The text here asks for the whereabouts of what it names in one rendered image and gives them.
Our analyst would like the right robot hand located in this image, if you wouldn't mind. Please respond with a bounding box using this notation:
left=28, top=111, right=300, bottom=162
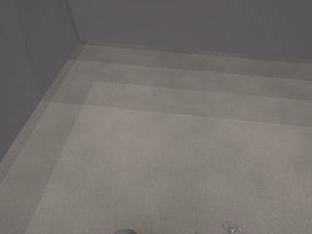
left=221, top=220, right=246, bottom=234

